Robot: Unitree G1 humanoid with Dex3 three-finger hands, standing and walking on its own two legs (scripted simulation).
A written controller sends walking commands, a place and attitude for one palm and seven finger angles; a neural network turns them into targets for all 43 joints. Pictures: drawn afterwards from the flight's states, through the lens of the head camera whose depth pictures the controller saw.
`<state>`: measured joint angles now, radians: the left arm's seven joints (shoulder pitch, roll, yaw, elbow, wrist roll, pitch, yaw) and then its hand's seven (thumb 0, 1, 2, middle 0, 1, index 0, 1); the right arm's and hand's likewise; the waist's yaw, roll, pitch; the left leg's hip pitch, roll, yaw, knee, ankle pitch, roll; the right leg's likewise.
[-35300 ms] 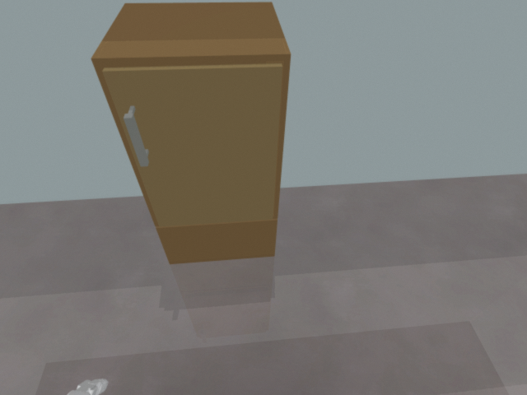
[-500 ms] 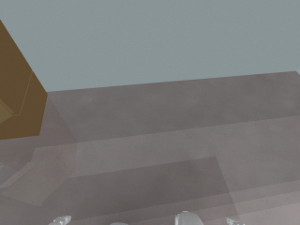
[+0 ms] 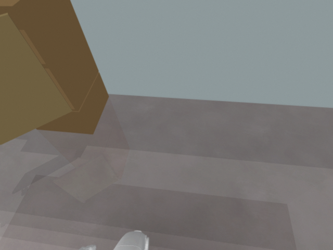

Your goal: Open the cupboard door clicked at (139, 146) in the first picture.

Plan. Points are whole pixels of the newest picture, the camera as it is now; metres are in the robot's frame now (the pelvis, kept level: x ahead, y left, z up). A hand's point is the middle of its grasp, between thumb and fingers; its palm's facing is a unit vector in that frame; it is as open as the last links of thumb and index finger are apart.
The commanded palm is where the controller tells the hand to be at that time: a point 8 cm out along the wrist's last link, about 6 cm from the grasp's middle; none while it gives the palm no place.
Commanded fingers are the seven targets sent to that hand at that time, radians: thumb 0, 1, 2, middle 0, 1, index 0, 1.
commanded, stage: turn to face it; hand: left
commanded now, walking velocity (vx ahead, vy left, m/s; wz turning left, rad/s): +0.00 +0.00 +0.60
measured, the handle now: out of the picture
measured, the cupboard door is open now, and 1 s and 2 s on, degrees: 42 42 42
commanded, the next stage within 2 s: take the last steps up to it in 0.92 s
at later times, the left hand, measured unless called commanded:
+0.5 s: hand out of the picture +0.04 +0.28 -0.17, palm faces +0.29 -0.93 -0.23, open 7.4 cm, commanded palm none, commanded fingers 0.00 0.90 0.90 -0.20 -0.30 -0.20 -0.30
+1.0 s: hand out of the picture +0.02 +0.19 -0.15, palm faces +0.50 -0.82 -0.27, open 7.3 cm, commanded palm none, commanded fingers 0.00 0.90 0.90 -0.20 -0.30 -0.20 -0.30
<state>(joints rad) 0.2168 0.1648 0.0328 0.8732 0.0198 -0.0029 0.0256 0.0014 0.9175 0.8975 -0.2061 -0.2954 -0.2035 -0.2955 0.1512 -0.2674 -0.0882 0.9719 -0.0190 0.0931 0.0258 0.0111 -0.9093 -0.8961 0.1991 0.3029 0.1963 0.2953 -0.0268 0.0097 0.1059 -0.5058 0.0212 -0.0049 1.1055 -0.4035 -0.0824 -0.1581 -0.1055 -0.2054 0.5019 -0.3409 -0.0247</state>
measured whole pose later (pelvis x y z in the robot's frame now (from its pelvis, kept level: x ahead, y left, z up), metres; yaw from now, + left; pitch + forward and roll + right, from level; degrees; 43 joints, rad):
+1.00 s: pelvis +0.04 -0.01 +0.00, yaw +30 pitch +0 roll +3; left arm 0.21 0.15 0.03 0.91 0.02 -0.01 0.03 0.00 0.92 0.90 -0.21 -0.30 -0.20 -0.30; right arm 0.19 -0.25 -0.08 1.01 -0.02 0.08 0.01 0.01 -0.91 -0.90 0.20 0.30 0.20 0.30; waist -0.03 0.02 0.09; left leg -0.49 -0.01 -0.04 1.12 -0.41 -0.07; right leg -0.14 -0.06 -0.12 0.49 -0.34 -0.03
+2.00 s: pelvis +0.16 +0.23 -0.02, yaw +37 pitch -1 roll +0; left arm 0.13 0.13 0.03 0.96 0.01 -0.06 0.01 0.00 0.91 0.90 -0.20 -0.29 -0.20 -0.29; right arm 0.53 -0.07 -0.01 1.19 0.00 -0.02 -0.03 0.01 -0.91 -0.90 0.20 0.30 0.20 0.30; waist -0.02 -0.01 0.07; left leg -0.20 -0.09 0.07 1.06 -0.44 0.03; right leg -0.30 0.02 -0.13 0.61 -0.32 -0.11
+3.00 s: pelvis +0.32 +0.44 -0.01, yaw +34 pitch -1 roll +1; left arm 0.13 0.16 0.03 1.02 0.01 0.02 0.04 0.00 0.92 0.90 -0.20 -0.29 -0.20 -0.29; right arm 0.27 -0.14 -0.03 1.11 -0.01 0.04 -0.03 0.01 -0.91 -0.90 0.20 0.30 0.20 0.30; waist -0.01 -0.04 0.07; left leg -0.20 0.02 0.10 0.54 -0.32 0.01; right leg -0.29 -0.06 -0.09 0.59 -0.27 -0.01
